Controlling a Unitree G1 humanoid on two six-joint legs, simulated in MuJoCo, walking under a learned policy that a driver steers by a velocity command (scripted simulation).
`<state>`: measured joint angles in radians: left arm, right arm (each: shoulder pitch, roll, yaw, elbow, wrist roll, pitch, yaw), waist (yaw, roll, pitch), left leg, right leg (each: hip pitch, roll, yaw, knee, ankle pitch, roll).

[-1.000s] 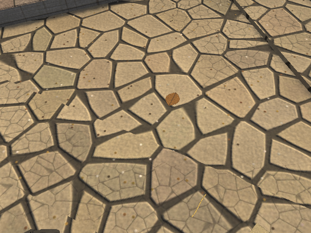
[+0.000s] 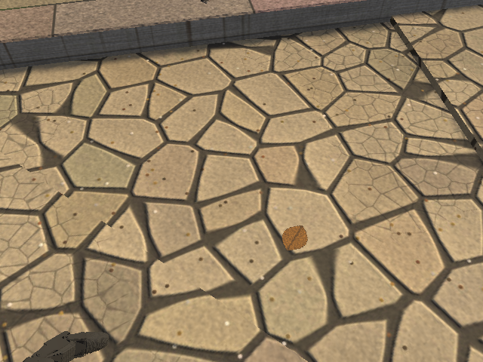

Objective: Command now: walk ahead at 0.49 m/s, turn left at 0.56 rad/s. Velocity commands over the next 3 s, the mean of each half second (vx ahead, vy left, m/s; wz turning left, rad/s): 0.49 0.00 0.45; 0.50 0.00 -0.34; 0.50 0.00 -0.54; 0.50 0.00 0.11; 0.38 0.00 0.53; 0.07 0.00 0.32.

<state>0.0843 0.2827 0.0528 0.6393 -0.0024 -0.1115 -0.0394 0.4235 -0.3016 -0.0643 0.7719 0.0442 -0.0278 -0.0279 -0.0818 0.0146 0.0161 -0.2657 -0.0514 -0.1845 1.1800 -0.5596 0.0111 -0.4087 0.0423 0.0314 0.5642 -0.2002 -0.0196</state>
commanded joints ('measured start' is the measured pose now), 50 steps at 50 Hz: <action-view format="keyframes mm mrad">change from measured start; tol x32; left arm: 1 190 117 40 -4 15 9 8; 23 390 53 -17 156 -3 22 28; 45 -79 55 7 -22 -15 62 -33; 50 317 204 90 44 -18 81 -2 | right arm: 1 -84 -135 -21 -114 -7 -19 -8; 17 -441 -6 17 -274 -19 -31 81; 22 11 -233 -75 -189 -44 -10 43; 50 -117 -162 -55 -29 -26 -25 -3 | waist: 1 146 -40 -63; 17 160 -40 76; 23 -7 199 -448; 32 101 40 4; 50 231 -25 -152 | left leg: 1 -525 106 44 260 176 -11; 18 -337 62 226 -586 472 70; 21 155 -1 238 -665 485 148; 23 712 474 -549 -747 407 387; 32 59 281 103 -1051 571 222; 46 365 353 310 -844 798 123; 50 107 259 391 -176 960 20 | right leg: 1 475 -378 462 -276 -16 -180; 20 505 -297 -141 -98 940 -105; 22 47 -194 -186 449 473 -36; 23 -196 -26 -22 737 -408 -7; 24 -273 -60 88 805 -380 -12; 38 -199 -146 41 175 404 45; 45 -300 -133 -4 -18 219 -20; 50 383 -33 -33 -51 167 -152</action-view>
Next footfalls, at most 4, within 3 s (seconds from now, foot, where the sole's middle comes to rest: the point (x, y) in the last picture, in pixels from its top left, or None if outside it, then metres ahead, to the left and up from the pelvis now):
0.42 left None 0.38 0.17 -0.76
1.00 right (246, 287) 0.69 -0.03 -0.80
1.46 left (204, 195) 1.05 0.08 -0.80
1.92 right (284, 166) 1.16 -0.21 -0.80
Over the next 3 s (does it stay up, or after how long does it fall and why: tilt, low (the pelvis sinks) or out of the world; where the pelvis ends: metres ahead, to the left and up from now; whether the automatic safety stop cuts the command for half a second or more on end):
stays up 1.40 -0.10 -0.03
